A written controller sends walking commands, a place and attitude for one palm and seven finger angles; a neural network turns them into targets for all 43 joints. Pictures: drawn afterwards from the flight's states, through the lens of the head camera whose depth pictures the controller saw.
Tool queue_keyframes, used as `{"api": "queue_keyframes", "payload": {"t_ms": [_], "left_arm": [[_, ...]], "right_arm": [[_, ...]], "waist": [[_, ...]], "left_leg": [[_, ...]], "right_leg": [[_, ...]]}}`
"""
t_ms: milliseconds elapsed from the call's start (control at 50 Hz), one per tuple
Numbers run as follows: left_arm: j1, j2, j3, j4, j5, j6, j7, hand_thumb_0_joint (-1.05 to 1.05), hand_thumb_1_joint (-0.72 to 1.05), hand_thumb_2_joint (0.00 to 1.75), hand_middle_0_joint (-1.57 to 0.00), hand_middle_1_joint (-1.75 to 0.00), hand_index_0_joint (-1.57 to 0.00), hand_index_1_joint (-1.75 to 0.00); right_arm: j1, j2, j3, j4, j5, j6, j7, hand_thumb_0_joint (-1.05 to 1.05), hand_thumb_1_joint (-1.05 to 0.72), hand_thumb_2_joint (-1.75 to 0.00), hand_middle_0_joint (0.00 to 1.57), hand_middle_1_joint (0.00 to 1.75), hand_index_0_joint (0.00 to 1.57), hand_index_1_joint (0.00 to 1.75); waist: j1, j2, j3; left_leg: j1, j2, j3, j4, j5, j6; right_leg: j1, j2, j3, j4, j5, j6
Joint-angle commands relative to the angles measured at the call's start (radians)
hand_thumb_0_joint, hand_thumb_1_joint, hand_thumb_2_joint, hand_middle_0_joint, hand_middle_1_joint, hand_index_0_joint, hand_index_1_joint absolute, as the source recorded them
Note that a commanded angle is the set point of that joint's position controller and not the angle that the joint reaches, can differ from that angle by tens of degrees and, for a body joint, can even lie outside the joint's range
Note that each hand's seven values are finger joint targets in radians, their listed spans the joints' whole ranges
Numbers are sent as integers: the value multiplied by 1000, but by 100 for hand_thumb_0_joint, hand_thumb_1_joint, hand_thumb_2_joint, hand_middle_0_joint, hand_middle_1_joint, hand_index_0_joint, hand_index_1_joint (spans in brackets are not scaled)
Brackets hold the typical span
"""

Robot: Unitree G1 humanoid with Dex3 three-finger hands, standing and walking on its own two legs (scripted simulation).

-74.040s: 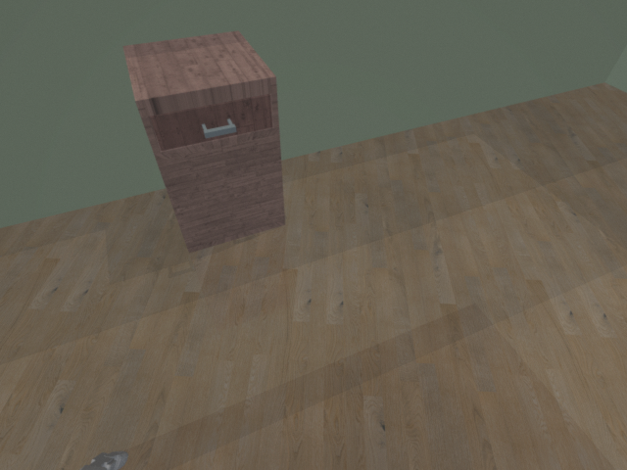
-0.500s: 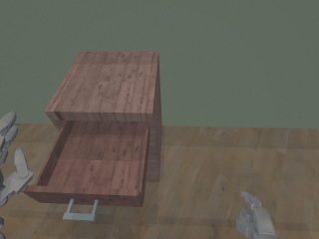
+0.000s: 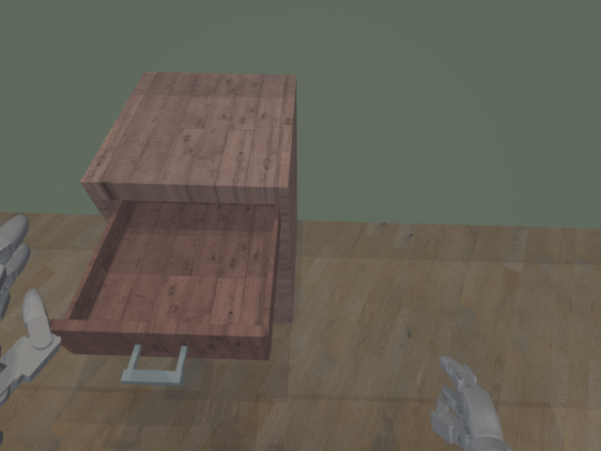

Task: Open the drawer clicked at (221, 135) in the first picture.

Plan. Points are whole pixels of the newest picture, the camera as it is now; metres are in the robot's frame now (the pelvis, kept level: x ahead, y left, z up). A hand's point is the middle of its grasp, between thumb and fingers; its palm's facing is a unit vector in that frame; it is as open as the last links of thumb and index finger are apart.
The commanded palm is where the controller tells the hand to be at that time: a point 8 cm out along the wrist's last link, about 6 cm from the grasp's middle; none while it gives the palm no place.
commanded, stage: step back with the hand held close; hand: left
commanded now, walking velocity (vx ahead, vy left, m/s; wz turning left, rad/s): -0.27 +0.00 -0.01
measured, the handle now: (156, 364) +0.28 +0.28 -0.19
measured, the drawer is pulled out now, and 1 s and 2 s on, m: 0.30 0.30 0.30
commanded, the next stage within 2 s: stop stepping back and stand still in 0.50 s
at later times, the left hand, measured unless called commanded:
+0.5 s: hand out of the picture +0.09 +0.18 +0.17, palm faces +0.25 -0.82 -0.51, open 7.4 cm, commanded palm +0.02 +0.25 +0.18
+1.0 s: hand out of the picture -0.03 +0.19 +0.18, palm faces +0.41 -0.77 -0.48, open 7.4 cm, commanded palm -0.08 +0.24 +0.18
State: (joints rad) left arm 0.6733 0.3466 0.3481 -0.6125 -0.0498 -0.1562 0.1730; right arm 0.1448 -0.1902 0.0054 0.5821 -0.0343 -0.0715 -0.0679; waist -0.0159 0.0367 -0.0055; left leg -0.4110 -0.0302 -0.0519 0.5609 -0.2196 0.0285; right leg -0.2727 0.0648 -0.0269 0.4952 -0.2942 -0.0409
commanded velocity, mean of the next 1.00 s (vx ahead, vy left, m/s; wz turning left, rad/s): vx -0.13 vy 0.02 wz -0.01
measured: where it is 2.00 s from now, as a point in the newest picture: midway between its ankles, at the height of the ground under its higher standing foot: outside the picture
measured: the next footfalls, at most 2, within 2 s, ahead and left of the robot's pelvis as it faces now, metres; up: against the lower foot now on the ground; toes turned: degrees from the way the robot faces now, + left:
right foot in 0.44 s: -0.09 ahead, -0.11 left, +0.00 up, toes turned -1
left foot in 0.80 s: -0.16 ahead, +0.09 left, +0.00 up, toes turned +4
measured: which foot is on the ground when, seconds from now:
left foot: down 0.00-0.50, up 0.52-0.78, down 0.80-1.00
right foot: down 0.00-0.24, up 0.26-0.42, down 0.44-1.00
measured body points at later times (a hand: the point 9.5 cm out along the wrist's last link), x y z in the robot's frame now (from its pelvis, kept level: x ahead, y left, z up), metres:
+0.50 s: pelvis -0.12 -0.03 -0.01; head -0.07 -0.04 +0.44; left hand +0.07 +0.23 +0.20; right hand +0.07 -0.25 -0.09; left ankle -0.02 +0.11 -0.73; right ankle -0.13 -0.11 -0.73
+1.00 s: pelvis -0.20 -0.05 +0.00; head -0.21 -0.05 +0.45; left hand -0.06 +0.23 +0.21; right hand -0.04 -0.28 -0.09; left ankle -0.26 +0.08 -0.73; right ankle -0.13 -0.11 -0.73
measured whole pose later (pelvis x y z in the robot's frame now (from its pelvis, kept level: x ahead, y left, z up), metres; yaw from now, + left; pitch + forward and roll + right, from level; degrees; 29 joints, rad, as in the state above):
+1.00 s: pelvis -0.20 -0.05 +0.00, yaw +3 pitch -1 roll +1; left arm 0.68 0.40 0.38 -0.61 -0.03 -0.20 0.17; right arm 0.26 -0.19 0.00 0.62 0.01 -0.13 -0.06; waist -0.03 0.00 0.00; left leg -0.13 0.00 -0.01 0.52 -0.36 -0.01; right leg -0.33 0.03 -0.09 0.53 -0.19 -0.03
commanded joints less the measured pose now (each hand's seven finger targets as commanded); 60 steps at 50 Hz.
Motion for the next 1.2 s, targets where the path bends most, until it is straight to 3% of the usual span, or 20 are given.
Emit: {"api": "queue_keyframes", "payload": {"t_ms": [0, 80, 120, 160, 200, 280, 420, 460, 500, 540, 600, 700, 800, 840, 900, 940, 1000, 1040, 1120, 1180], "left_arm": [[16, 179, 124, -230, -19, -80, 4, 0, 90, 90, -20, -30, -20, -30], [32, 195, 154, -178, -19, -92, 8, 0, 90, 90, -20, -30, -20, -30], [8, 198, 145, -174, -15, -93, 9, 0, 90, 90, -20, -30, -20, -30], [-32, 210, 142, -207, -13, -104, 8, 0, 90, 90, -20, -30, -20, -30], [-7, 203, 137, -173, -12, -109, 1, 0, 90, 90, -20, -30, -20, -30], [-10, 179, 126, -251, -12, -106, -3, 0, 90, 90, -20, -30, -20, -30], [24, 204, 175, -248, -13, -110, -24, 0, 90, 90, -20, -30, -20, -30], [11, 203, 170, -237, -5, -123, -34, 0, 90, 90, -20, -30, -20, -30], [26, 219, 165, -195, -16, -132, -29, 0, 90, 90, -20, -30, -20, -30], [66, 192, 168, -128, -19, -121, -21, 0, 90, 90, -20, -30, -20, -30], [56, 170, 145, -77, -5, -111, -1, 0, 90, 90, -20, -30, -20, -30], [6, 161, 95, -143, 28, -93, 42, 0, 90, 90, -20, -30, -20, -30], [-6, 213, 138, -252, 17, -113, 32, 0, 90, 90, -20, -30, -20, -30], [27, 236, 178, -274, 10, -103, 20, 0, 90, 90, -20, -30, -20, -30], [-2, 176, 139, -235, 16, -102, 19, 0, 90, 90, -20, -30, -20, -30], [-20, 167, 132, -166, 16, -97, 19, 0, 90, 90, -20, -30, -20, -30], [-79, 156, 105, -48, 36, -99, 9, 0, 90, 90, -20, -30, -20, -30], [-113, 145, 95, -13, 33, -110, 3, 0, 90, 90, -20, -30, -20, -30], [-101, 161, 91, -86, 42, -107, 4, 0, 90, 90, -20, -30, -20, -30], [-79, 161, 79, -228, 49, -121, 22, 0, 90, 90, -20, -30, -20, -30]], "right_arm": [[-46, -136, -75, -152, 48, -36, 0, 0, -90, -90, 20, 30, 20, 30], [-87, -99, -57, -156, 51, -26, -8, 0, -90, -90, 20, 30, 20, 30], [-95, -102, -43, -142, 49, -14, -16, 0, -90, -90, 20, 30, 20, 30], [-97, -126, -58, -135, 46, -14, -23, 0, -90, -90, 20, 30, 20, 30], [-59, -123, -73, -131, 50, -37, -8, 0, -90, -90, 20, 30, 20, 30], [-58, -128, -66, -128, 17, -70, 5, 0, -90, -90, 20, 30, 20, 30], [-112, -151, -63, -122, 22, -68, 30, 0, -90, -90, 20, 30, 20, 30], [-95, -136, -71, -134, 40, -57, 34, 0, -90, -90, 20, 30, 20, 30], [-102, -126, -99, -147, 69, -50, 34, 0, -90, -90, 20, 30, 20, 30], [-108, -105, -97, -110, 51, -33, 26, 0, -90, -90, 20, 30, 20, 30], [-129, -56, -48, -123, 39, 6, -2, 0, -90, -90, 20, 30, 20, 30], [-30, -117, -49, -122, 35, -25, -23, 0, -90, -90, 20, 30, 20, 30], [2, -150, -68, -145, 50, -90, -5, 0, -90, -90, 20, 30, 20, 30], [-9, -113, -54, -137, 48, -97, 6, 0, -90, -90, 20, 30, 20, 30], [-15, -133, -49, -117, 43, -109, 9, 0, -90, -90, 20, 30, 20, 30], [-16, -144, -59, -107, 43, -105, 3, 0, -90, -90, 20, 30, 20, 30], [-9, -143, -64, -108, 42, -81, -1, 0, -90, -90, 20, 30, 20, 30], [-1, -145, -74, -84, 44, -54, 9, 0, -90, -90, 20, 30, 20, 30], [-8, -105, -38, -104, 37, -43, 5, 0, -90, -90, 20, 30, 20, 30], [7, -124, -34, -115, 10, -56, -11, 0, -90, -90, 20, 30, 20, 30]], "waist": [[-19, -146, -230], [-3, -140, -106], [-12, -95, -60], [4, 67, -84], [7, 57, -158], [14, 140, -151], [29, 107, -154], [16, -40, -166], [17, -257, -158], [8, -137, -146], [-12, -120, -100], [-16, -167, -126], [5, 117, -158], [2, 253, -144], [-2, 118, 11], [-3, 4, 39], [-11, -181, 83], [-20, -233, 61], [-20, -212, -58], [-22, 46, -23]], "left_leg": [[92, 21, -5, 157, 75, -18], [16, 39, -36, 162, -172, -22], [87, 38, 5, -105, 19, -16], [127, 173, -104, -206, 431, 22], [207, 247, -113, -154, 575, 53], [37, 319, -174, -235, 404, 114], [-30, 248, -105, -138, 141, 69], [-30, 119, 19, 1, 7, -1], [-24, -24, 51, 414, -199, -47], [-103, -6, -33, 617, -244, -58], [-64, 30, 17, 423, -200, -59], [151, -4, 93, -100, -188, 8], [296, 215, -70, -221, 322, 57], [270, 202, -45, -242, 252, 42], [-17, 210, -70, -271, -12, 63], [-76, 153, -26, -209, -187, 53], [-55, 13, 51, 100, -353, 27], [-18, 3, 50, 352, -279, 18], [185, 10, 108, 55, -242, 32], [165, 64, -23, -273, -313, 54]], "right_leg": [[81, -291, 231, -141, 547, -71], [14, -336, 231, -153, 442, -112], [-10, -226, 126, -94, 418, -36], [12, -87, 28, 29, 307, 51], [-31, -72, 49, 101, 69, 54], [-1, -44, 62, 284, -189, 44], [125, -40, 20, -25, 56, 62], [105, -111, 71, -131, 290, 45], [-85, -375, 348, -266, 297, -57], [-104, -415, 335, -264, 256, -115], [-56, -291, 185, -213, 319, -91], [33, -250, 194, -280, -49, -16], [57, -89, 22, 87, 176, 70], [-1, -81, -10, 103, 14, 54], [168, -65, -30, 66, 2, 55], [223, -76, 24, -28, -9, 44], [-15, -253, 413, -326, -533, -28], [-98, -350, 527, -430, -561, -29], [-131, -273, 220, -333, -416, -44], [-78, -136, 125, -108, -299, 5]]}}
